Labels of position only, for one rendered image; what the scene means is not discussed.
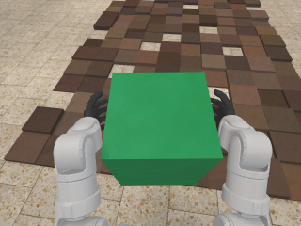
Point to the right robot upper arm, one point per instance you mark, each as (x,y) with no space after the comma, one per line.
(235,219)

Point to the carton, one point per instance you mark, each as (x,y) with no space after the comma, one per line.
(160,129)

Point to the robot left hand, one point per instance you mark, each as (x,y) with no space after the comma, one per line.
(93,105)

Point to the left robot upper arm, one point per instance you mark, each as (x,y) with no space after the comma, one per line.
(87,221)

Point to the robot right hand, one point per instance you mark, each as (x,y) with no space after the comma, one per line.
(225,106)

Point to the right robot forearm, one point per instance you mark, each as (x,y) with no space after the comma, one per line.
(248,166)

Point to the left robot forearm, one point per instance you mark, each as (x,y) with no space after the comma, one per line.
(75,171)

